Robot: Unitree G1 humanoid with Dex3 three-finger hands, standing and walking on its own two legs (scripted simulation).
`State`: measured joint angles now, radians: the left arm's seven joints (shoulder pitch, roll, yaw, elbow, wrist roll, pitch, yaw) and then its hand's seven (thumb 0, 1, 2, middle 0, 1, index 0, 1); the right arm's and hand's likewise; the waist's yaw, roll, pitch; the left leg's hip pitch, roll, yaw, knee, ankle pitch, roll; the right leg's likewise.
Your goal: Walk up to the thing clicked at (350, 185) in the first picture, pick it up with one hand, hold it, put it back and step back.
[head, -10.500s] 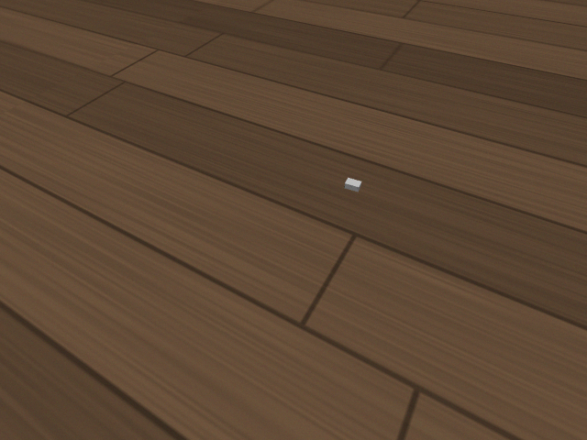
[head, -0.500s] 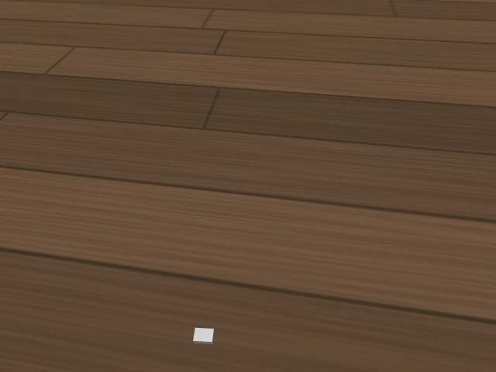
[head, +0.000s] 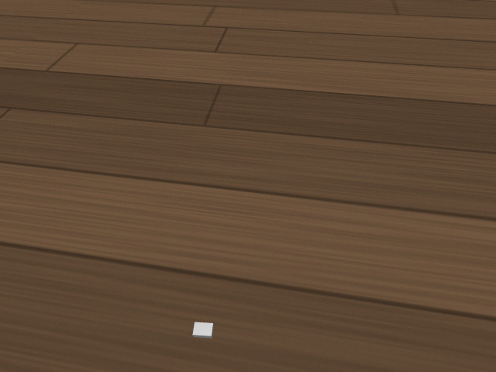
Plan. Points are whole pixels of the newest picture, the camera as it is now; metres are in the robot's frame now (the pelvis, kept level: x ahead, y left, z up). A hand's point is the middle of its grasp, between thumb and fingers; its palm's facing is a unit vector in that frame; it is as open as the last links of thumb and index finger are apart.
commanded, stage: walk up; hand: left
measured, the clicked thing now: (203, 330) +0.39 +0.22 -0.77
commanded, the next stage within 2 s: stand in 0.98 s
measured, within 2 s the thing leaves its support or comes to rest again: neither
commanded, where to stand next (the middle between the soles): +0.00 -0.02 m, yaw +0 degrees
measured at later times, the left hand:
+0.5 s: hand out of the picture +0.05 +0.24 -0.16, palm faces +0.00 -0.95 -0.33, open 7.4 cm
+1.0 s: hand out of the picture +0.07 +0.24 -0.16, palm faces -0.01 -0.94 -0.33, open 7.4 cm
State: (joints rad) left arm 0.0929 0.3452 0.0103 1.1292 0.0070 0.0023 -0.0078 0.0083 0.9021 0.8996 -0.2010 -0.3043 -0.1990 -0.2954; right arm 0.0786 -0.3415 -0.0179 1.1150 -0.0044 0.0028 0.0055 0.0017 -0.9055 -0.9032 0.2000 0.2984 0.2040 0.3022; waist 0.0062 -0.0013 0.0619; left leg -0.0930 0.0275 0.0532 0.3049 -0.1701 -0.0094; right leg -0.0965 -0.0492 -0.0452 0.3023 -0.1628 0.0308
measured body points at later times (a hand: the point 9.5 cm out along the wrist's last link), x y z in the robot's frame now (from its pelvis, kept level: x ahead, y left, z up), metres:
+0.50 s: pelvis -0.01 -0.01 +0.00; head +0.01 -0.01 +0.45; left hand +0.05 +0.29 -0.14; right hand +0.07 -0.31 -0.14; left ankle +0.00 +0.12 -0.75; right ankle +0.00 -0.14 -0.75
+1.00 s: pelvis +0.00 -0.01 +0.00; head +0.01 -0.01 +0.45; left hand +0.07 +0.29 -0.13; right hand +0.08 -0.31 -0.13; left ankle +0.00 +0.12 -0.75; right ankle +0.00 -0.14 -0.75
